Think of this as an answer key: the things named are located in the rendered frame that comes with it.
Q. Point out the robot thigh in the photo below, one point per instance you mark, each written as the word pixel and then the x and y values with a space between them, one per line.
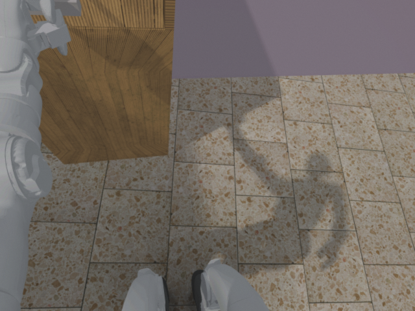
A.
pixel 228 288
pixel 145 294

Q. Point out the left robot hand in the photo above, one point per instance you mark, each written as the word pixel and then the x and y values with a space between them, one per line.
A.
pixel 16 22

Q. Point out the cabinet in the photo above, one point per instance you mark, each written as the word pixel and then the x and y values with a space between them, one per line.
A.
pixel 110 97

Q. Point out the robot left thigh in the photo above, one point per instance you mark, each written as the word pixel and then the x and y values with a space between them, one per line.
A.
pixel 145 294

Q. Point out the handle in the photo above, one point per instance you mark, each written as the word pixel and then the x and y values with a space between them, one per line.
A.
pixel 67 8

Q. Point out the robot right thigh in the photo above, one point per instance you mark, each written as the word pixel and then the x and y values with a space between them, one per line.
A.
pixel 228 288

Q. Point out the left robot upper arm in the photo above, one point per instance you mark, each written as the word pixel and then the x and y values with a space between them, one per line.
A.
pixel 25 177

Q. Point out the left robot forearm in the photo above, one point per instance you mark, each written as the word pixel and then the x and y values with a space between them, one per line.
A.
pixel 20 85

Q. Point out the drawer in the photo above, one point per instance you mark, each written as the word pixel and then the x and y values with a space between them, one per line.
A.
pixel 115 13

